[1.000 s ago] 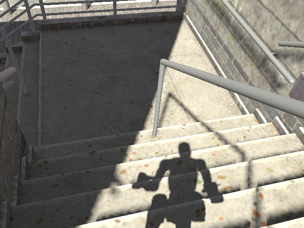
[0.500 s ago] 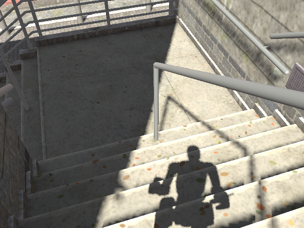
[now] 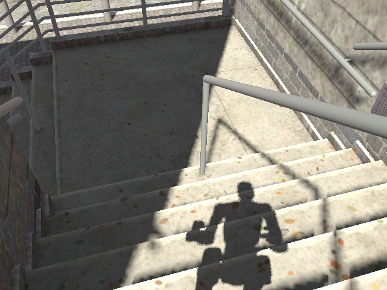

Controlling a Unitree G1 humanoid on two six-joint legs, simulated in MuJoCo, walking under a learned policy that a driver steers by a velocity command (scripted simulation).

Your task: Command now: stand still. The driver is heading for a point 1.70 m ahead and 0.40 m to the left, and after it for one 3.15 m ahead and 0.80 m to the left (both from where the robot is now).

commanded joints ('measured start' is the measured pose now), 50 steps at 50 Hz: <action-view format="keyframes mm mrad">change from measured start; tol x8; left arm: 1 -45 84 23 -77 0 -15 1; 36 -8 64 35 -18 -5 -42 10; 44 113 124 65 50 -4 -67 23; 50 413 232 110 213 -5 -76 30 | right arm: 1 -36 -96 -24 -81 0 -15 -1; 27 -12 -39 3 -73 -9 -44 -10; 44 128 -146 -86 3 4 -53 -15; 50 -79 -153 -104 -40 -21 -63 -37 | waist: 1 -2 13 -53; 27 -2 8 -84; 35 -14 88 46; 44 -18 -29 -5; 50 148 -126 85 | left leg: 1 20 106 -142 -116 88 33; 26 33 103 -171 -153 110 46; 31 1 100 -220 -259 -321 77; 34 4 147 -300 -307 -406 120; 43 115 48 -144 9 59 117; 46 -86 -10 -60 166 58 74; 49 -537 -24 2 391 -356 19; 50 -633 -4 -13 444 -380 11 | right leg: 1 -12 -84 95 -83 123 -29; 26 16 -103 85 -105 112 -7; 31 -13 -43 16 -82 -103 -22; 40 -35 -29 4 -34 -95 -82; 44 29 -73 89 36 139 -140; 50 449 -353 498 -46 592 -312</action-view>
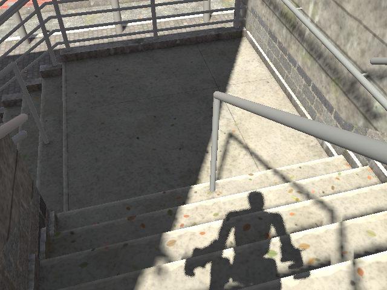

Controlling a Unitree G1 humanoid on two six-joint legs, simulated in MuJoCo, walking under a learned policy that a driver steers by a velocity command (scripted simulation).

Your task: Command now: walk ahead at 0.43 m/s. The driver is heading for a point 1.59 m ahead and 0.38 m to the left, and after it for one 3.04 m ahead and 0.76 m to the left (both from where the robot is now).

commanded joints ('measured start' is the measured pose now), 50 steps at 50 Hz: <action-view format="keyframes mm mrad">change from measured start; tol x64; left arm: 1 259 209 65 60 12 -12 9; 50 52 69 40 231 4 -45 28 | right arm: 1 -233 -96 -29 -128 -4 -31 -8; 50 155 49 14 260 -47 -11 -16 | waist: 1 143 -106 131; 50 -86 -88 141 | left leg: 1 -661 43 -10 146 -55 -16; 16 673 400 -216 -124 1664 26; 21 -77 390 -462 -485 250 169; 41 36 120 -108 548 950 103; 43 -627 -27 -57 1110 -315 40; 50 -294 108 -18 288 382 -45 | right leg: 1 373 -347 465 -203 735 -270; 11 -403 -114 80 114 223 -111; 15 -660 131 29 1490 -313 -81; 29 -592 -96 -4 98 1099 -22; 38 -339 -85 -90 -333 824 -33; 43 809 -454 208 12 1465 -235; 46 313 -448 370 -333 185 -355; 50 -354 -264 126 -326 669 -235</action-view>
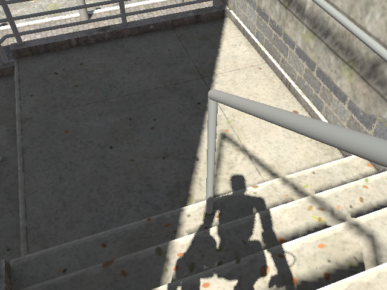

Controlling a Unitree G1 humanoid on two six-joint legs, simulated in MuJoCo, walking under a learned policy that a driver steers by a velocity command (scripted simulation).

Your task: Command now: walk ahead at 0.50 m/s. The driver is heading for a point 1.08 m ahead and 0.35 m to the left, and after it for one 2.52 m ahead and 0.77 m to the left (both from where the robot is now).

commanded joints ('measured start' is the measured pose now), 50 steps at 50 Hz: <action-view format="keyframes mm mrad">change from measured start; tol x64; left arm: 1 36 151 27 -32 18 -36 13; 50 87 86 18 -72 15 -10 15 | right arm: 1 163 -22 -10 16 -14 11 17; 50 143 -45 -19 25 -47 8 -13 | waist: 1 -50 -123 21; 50 28 -16 58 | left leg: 1 96 6 47 -147 296 -29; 17 1052 292 -160 -641 1328 118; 21 554 364 -408 -987 24 252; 41 498 93 -162 -396 571 163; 45 -134 -81 18 548 -531 104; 50 -166 59 -73 84 2 14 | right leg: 1 -217 -282 250 -149 574 -183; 15 -199 -142 173 845 339 -106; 17 -741 53 117 1577 -568 -60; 32 -411 -98 73 71 870 24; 46 866 -506 380 25 670 -188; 50 133 -448 375 -133 512 -144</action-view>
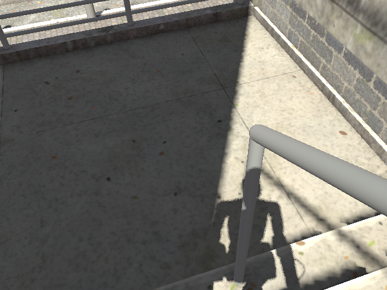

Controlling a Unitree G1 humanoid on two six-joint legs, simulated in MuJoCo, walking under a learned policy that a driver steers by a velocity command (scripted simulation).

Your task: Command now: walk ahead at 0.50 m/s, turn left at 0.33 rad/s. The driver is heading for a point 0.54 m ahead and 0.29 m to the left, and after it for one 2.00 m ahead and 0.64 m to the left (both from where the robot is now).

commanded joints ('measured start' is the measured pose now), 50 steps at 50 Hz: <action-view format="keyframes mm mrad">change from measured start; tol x64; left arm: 1 199 97 11 17 -10 -25 24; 50 290 164 30 -128 -21 -25 -32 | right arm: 1 52 -22 -18 -42 -17 4 14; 50 -56 -124 -23 -216 55 -16 18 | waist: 1 21 22 127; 50 136 -237 -171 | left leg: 1 -203 84 -100 -385 281 -79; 17 49 61 86 -1174 839 44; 22 1085 298 -269 -903 1300 293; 26 463 290 -423 -1164 170 241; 41 89 27 -405 -900 59 127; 50 -607 -74 -45 429 -80 1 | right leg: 1 -20 -350 273 -141 604 -88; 19 118 -252 -51 775 513 -14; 21 -635 -55 -56 1578 -653 38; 31 -445 -154 172 535 539 128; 44 20 -147 321 -463 609 119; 50 564 -439 407 -11 1084 -21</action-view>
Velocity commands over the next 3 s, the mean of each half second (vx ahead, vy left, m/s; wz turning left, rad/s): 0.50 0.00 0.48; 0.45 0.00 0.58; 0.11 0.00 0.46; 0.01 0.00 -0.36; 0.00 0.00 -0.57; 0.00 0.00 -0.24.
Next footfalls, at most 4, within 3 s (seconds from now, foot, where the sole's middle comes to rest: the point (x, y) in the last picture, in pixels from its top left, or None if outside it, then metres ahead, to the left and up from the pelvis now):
0.38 left None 0.28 0.15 -0.94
0.92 right None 0.61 0.02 -1.11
1.36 left None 0.61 0.26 -1.11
1.90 right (178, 260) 0.88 0.09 -1.29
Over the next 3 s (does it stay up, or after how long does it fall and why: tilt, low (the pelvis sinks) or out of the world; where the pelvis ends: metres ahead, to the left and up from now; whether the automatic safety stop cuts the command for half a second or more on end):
stays up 0.82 0.28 -0.51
